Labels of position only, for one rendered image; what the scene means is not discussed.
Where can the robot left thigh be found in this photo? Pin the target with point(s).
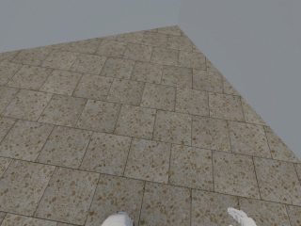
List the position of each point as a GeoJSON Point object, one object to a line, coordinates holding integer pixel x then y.
{"type": "Point", "coordinates": [118, 219]}

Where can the right robot hand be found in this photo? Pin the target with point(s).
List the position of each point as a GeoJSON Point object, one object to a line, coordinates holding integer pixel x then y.
{"type": "Point", "coordinates": [241, 217]}

